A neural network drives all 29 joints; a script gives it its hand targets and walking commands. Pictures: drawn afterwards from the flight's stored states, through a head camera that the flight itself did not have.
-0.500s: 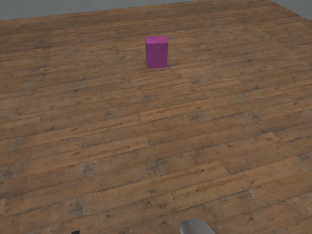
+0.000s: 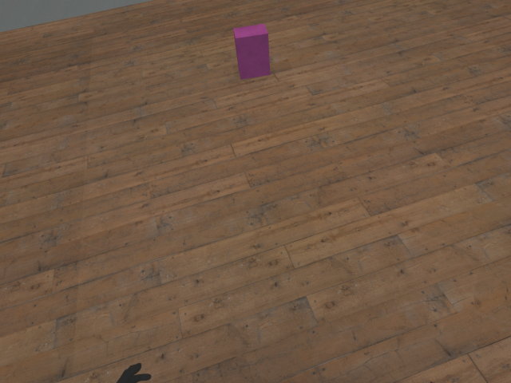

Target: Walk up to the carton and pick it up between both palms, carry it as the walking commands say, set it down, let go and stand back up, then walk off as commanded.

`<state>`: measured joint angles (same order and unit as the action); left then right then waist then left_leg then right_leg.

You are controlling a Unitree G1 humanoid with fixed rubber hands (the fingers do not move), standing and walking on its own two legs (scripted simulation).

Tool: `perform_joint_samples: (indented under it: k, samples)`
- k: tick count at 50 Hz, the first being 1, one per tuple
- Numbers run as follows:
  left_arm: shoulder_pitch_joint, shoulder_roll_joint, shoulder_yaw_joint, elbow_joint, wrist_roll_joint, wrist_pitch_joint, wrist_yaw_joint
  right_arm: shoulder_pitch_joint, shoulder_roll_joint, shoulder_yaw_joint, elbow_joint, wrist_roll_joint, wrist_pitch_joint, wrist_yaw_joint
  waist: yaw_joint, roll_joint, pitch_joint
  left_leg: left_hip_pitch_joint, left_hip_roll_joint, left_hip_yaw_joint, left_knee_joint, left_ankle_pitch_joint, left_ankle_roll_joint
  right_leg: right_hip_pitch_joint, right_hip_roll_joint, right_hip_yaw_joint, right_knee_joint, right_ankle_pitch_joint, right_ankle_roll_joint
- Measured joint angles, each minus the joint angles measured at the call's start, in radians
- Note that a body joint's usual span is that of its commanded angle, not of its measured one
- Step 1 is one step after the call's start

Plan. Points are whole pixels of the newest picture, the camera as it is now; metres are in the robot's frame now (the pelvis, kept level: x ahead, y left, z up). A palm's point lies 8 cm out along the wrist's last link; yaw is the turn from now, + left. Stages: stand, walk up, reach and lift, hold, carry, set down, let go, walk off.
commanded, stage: stand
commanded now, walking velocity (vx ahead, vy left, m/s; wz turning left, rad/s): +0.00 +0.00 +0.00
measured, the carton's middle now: (252, 52) +2.27 +0.15 -0.62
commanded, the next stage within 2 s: none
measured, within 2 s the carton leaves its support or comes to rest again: neither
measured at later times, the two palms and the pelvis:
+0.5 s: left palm out of the picture -0.11 +0.28 -0.13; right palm out of the picture -0.09 -0.25 -0.12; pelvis -0.14 +0.02 +0.00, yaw -1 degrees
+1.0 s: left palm out of the picture -0.09 +0.26 -0.13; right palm out of the picture -0.10 -0.25 -0.12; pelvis -0.13 +0.02 +0.00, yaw +0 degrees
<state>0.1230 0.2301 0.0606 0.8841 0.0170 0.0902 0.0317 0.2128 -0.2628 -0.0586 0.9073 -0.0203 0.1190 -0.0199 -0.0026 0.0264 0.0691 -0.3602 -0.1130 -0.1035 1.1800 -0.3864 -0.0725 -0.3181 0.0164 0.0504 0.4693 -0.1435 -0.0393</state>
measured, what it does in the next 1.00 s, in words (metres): walks backwards: left foot, then right foot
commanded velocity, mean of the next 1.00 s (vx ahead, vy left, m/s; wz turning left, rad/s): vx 0.00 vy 0.00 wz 0.00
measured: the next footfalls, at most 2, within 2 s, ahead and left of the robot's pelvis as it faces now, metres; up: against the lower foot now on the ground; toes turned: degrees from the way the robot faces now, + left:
left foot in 0.12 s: -0.05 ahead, +0.12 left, +0.00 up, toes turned -3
right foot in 0.50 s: -0.14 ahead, -0.08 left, +0.00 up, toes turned +2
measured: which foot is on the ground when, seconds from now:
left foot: up 0.00-0.10, down 0.12-0.52, up 0.54-0.76, down 0.78-1.00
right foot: down 0.00-0.14, up 0.16-0.48, down 0.50-1.00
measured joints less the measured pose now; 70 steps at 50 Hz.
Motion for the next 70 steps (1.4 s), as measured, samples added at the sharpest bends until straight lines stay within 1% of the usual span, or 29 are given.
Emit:
perform_joint_samples:
  k: [4,5,6,7,8,9,10,12,13,14,16,18,19,22,24,25,26,27,29,31,33,35,38,39,40,43,48,54,70]
  samples:
    - [-0.008,-0.006,0.0,0.001,0.0,-0.009,0.0,0.001,0.0,0.0,0.005,0.003,-0.008,0.001,0.0,-0.002,0.016,0.145,0.056,0.038,-0.424,-0.058,-0.012,-0.04,0.0,-0.001,-0.006,0.053,0.008]
    - [-0.001,-0.006,0.0,0.001,0.0,-0.009,0.0,0.001,0.0,0.0,0.01,0.003,-0.011,0.001,0.0,-0.005,0.017,0.181,0.066,0.052,-0.536,-0.062,-0.008,-0.045,-0.001,-0.001,-0.006,0.063,0.011]
    - [0.005,-0.005,0.0,0.002,0.0,-0.008,0.0,0.003,0.001,0.0,0.015,0.003,-0.015,0.0,0.001,-0.01,0.019,0.207,0.069,0.065,-0.625,-0.038,0.012,-0.049,-0.002,0.0,-0.006,0.072,0.017]
    - [0.014,-0.004,0.0,0.002,0.0,-0.006,0.0,0.003,0.003,0.0,0.022,0.003,-0.018,0.0,0.002,-0.021,0.024,0.211,0.064,0.072,-0.644,0.012,0.046,-0.051,-0.007,0.003,0.007,0.041,0.018]
    - [0.03,-0.005,0.0,0.003,0.0,-0.002,0.0,0.01,0.003,0.0,0.025,0.003,-0.019,0.0,0.002,-0.019,0.024,0.211,0.067,0.073,-0.645,0.044,0.077,-0.063,-0.001,0.001,0.064,-0.061,0.018]
    - [0.048,-0.005,0.0,0.003,0.001,0.001,0.0,0.02,0.003,0.0,0.025,0.003,-0.02,0.0,0.0,-0.01,0.018,0.209,0.078,0.068,-0.646,0.063,0.099,-0.088,0.015,-0.001,0.177,-0.147,0.018]
    - [0.066,-0.001,0.0,0.003,0.004,0.001,0.0,0.029,0.003,0.0,0.028,0.003,-0.02,0.0,0.0,-0.001,0.009,0.207,0.093,0.062,-0.651,0.076,0.111,-0.114,0.035,-0.001,0.311,-0.194,0.018]
    - [0.096,0.013,0.0,0.003,0.005,0.001,-0.007,0.034,0.004,0.0,0.04,0.003,-0.021,-0.001,0.001,0.004,-0.008,0.205,0.113,0.047,-0.685,0.109,0.117,-0.141,0.06,0.0,0.559,-0.202,0.018]
    - [0.11,0.021,0.0,0.002,0.005,0.001,-0.01,0.033,0.004,0.0,0.04,0.003,-0.024,-0.002,0.001,0.0,-0.02,0.197,0.116,0.042,-0.705,0.129,0.115,-0.142,0.063,0.001,0.647,-0.203,0.018]
    - [0.128,0.027,0.0,0.002,0.005,0.001,-0.01,0.032,0.005,0.0,0.04,0.003,-0.031,-0.004,0.002,-0.005,-0.041,0.177,0.117,0.039,-0.722,0.147,0.112,-0.141,0.063,0.002,0.702,-0.204,0.019]
    - [0.162,0.033,0.0,0.003,0.005,0.002,-0.011,0.019,0.005,0.0,0.038,0.003,-0.043,-0.004,0.003,-0.012,-0.066,0.141,0.117,0.043,-0.747,0.18,0.108,-0.111,0.062,0.003,0.727,-0.206,0.019]
    - [0.184,0.032,0.0,0.01,0.004,0.002,-0.011,0.005,0.005,0.0,0.036,0.003,-0.06,-0.004,0.003,-0.018,-0.064,0.117,0.115,0.054,-0.76,0.202,0.108,-0.054,0.06,0.004,0.669,-0.207,0.019]
    - [0.189,0.03,0.0,0.013,0.004,0.002,-0.011,0.005,0.006,0.0,0.036,0.003,-0.069,-0.004,0.003,-0.02,-0.059,0.11,0.113,0.058,-0.767,0.212,0.108,-0.018,0.059,0.005,0.599,-0.209,0.019]
    - [0.182,0.019,0.0,0.013,0.003,0.002,-0.011,0.005,0.006,0.0,0.037,0.003,-0.071,-0.004,0.004,-0.019,-0.033,0.097,0.11,0.066,-0.781,0.238,0.107,0.091,0.059,0.005,0.3,-0.26,0.019]
    - [0.175,0.012,0.0,0.013,-0.002,-0.003,-0.011,0.006,0.006,0.0,0.039,0.003,-0.069,-0.004,0.004,-0.016,-0.014,0.095,0.109,0.074,-0.777,0.245,0.1,0.167,0.058,0.005,0.06,-0.271,0.019]
    - [0.176,0.012,0.0,0.013,-0.002,-0.009,-0.011,0.008,0.006,0.0,0.039,0.003,-0.068,-0.004,0.004,-0.02,-0.012,0.09,0.105,0.082,-0.768,0.244,0.094,0.197,0.052,0.005,-0.039,-0.266,0.018]
    - [0.177,0.012,0.0,0.014,-0.002,-0.015,-0.011,0.01,0.006,0.0,0.039,0.003,-0.068,-0.004,0.002,-0.022,-0.008,0.082,0.101,0.087,-0.747,0.232,0.086,0.203,0.047,0.005,-0.077,-0.194,0.018]
    - [0.178,0.009,0.0,0.015,-0.002,-0.018,-0.011,0.013,0.006,0.0,0.044,0.003,-0.068,-0.004,0.002,-0.019,-0.001,0.075,0.1,0.087,-0.707,0.184,0.081,0.204,0.047,0.005,-0.075,-0.126,0.012]
    - [0.19,-0.007,0.0,0.015,-0.002,-0.018,-0.011,0.03,0.007,0.0,0.056,0.003,-0.064,-0.004,0.003,-0.007,-0.023,0.045,0.098,0.087,-0.581,0.104,0.079,0.205,0.047,0.005,-0.071,-0.106,0.0]
    - [0.194,-0.024,0.0,0.015,-0.002,-0.021,-0.011,0.046,0.006,0.0,0.061,0.003,-0.057,0.003,0.003,0.004,-0.047,0.026,0.096,0.087,-0.44,0.094,0.079,0.206,0.046,0.005,-0.073,-0.117,-0.004]
    - [0.185,-0.038,0.0,0.014,-0.002,-0.028,-0.011,0.049,0.006,0.0,0.069,0.003,-0.052,0.008,0.002,0.012,-0.065,0.03,0.096,0.086,-0.377,0.092,0.079,0.199,0.047,0.004,-0.075,-0.123,-0.004]
    - [0.162,-0.052,-0.001,0.014,-0.002,-0.036,-0.011,0.049,0.006,0.0,0.069,0.003,-0.057,0.011,0.001,0.017,-0.07,0.054,0.103,0.084,-0.427,0.091,0.079,0.19,0.047,-0.001,-0.076,-0.123,-0.004]
    - [0.135,-0.074,-0.001,0.014,-0.002,-0.053,-0.011,0.05,0.005,0.0,0.068,0.003,-0.075,0.013,0.0,0.019,-0.063,0.11,0.118,0.082,-0.636,0.089,0.079,0.181,0.048,-0.017,-0.076,-0.125,-0.004]
    - [0.133,-0.08,-0.001,0.014,-0.002,-0.058,-0.011,0.05,0.005,0.0,0.068,0.003,-0.083,0.013,0.001,0.019,-0.06,0.134,0.123,0.076,-0.716,0.127,0.079,0.181,0.05,-0.022,-0.074,-0.128,-0.003]
    - [0.135,-0.083,0.0,0.014,-0.002,-0.061,-0.011,0.049,0.007,0.0,0.068,0.003,-0.093,0.013,0.002,0.013,-0.058,0.14,0.12,0.077,-0.737,0.157,0.079,0.182,0.046,-0.022,-0.073,-0.13,-0.001]
    - [0.149,-0.08,0.0,0.015,-0.002,-0.072,-0.011,0.049,0.01,0.0,0.07,0.003,-0.111,0.011,0.002,-0.011,-0.064,0.141,0.103,0.08,-0.74,0.153,0.082,0.183,0.029,-0.021,-0.073,-0.13,-0.001]
    - [0.162,-0.056,0.0,0.015,-0.002,-0.073,-0.011,0.049,0.011,0.0,0.071,0.003,-0.118,0.007,0.002,-0.024,-0.066,0.141,0.099,0.08,-0.74,0.146,0.085,0.183,0.025,-0.022,-0.073,-0.13,-0.001]
    - [0.165,-0.046,0.0,0.015,-0.002,-0.073,-0.011,0.049,0.011,0.0,0.071,0.003,-0.114,-0.002,0.002,-0.019,-0.071,0.141,0.099,0.08,-0.74,0.153,0.084,0.183,0.025,-0.022,-0.073,-0.131,0.004]
    - [0.196,-0.058,0.0,0.015,-0.002,-0.073,-0.011,0.049,0.011,0.0,0.072,0.003,-0.11,-0.003,0.002,-0.006,-0.089,0.141,0.1,0.08,-0.74,0.154,0.084,0.183,0.025,-0.022,-0.073,-0.129,0.005]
